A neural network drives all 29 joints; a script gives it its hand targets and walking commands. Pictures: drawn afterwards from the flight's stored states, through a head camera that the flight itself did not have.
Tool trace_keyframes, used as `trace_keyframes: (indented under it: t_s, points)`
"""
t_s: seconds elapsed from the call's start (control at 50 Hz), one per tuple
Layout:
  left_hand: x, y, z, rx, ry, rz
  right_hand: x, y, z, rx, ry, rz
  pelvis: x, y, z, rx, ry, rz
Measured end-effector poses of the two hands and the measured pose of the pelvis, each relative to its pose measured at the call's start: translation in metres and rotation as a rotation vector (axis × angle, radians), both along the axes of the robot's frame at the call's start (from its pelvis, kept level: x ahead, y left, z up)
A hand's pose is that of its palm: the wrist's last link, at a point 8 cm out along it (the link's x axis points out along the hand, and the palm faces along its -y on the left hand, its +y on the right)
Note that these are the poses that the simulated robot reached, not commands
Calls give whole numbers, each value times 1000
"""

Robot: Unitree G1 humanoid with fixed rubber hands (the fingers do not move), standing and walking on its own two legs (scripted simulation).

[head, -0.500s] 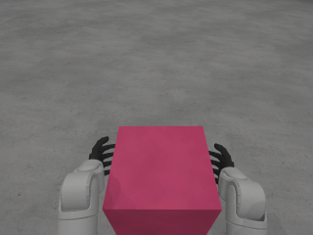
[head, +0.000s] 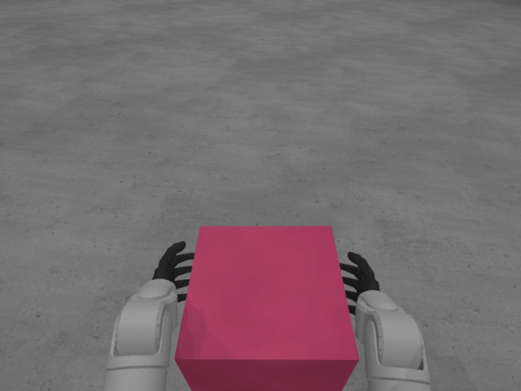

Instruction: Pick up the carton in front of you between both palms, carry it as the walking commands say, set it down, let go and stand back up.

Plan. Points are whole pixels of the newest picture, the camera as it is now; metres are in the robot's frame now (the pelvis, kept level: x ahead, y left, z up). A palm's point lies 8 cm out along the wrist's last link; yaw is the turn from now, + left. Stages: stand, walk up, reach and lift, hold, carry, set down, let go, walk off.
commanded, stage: carry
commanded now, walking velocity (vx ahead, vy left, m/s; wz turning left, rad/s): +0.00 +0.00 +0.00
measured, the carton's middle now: (265, 322) +0.26 +0.00 -0.02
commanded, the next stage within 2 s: hold in 0.74 s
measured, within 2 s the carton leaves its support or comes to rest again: neither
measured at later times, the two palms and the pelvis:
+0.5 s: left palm (166, 286) +0.28 +0.16 +0.04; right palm (357, 297) +0.28 -0.14 +0.04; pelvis -0.01 +0.01 +0.00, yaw +0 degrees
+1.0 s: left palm (133, 314) +0.23 +0.19 +0.05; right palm (334, 296) +0.27 -0.11 +0.04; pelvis -0.02 +0.00 +0.01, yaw +8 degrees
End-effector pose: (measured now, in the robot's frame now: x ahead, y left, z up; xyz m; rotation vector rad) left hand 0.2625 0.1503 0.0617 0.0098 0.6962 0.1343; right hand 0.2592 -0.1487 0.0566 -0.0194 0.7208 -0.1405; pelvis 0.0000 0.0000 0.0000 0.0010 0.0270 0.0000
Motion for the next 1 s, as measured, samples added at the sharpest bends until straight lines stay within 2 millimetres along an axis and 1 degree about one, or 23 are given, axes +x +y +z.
trace_keyframes:
  t_s: [0.12, 0.26, 0.4, 0.48, 0.74, 0.82, 0.94, 1.0]
  points:
    - [2, 1, -12, 19, -3, -14, 2, 2, -12, -17, -2, 16, -5, 1, 0, 0, -1, 0]
    - [12, 3, -23, 30, -22, -21, 12, 3, -23, -31, -21, 28, -10, 3, 0, 2, -1, 0]
    - [19, 5, -20, 27, -66, -18, 20, 5, -21, -26, -65, 24, -12, 4, 0, 1, 5, 0]
    - [18, 5, -17, 26, -71, -17, 18, 5, -18, -23, -71, 20, -10, 5, -1, 0, 6, 1]
    - [14, 9, -20, 27, -50, -17, 15, 10, -20, -24, -49, 22, -9, 9, -1, -2, 2, 2]
    - [6, 13, -19, 31, -47, -13, 9, 13, -19, -33, -46, 38, -11, 9, 5, -7, -74, 48]
    - [-21, 35, -19, 37, -39, 87, 13, 37, -19, -37, -42, 145, -17, 3, 8, 6, -130, 113]
    - [-31, 40, -17, 35, -47, 129, 15, 44, -16, -35, -51, 185, -21, -2, 8, 6, -148, 131]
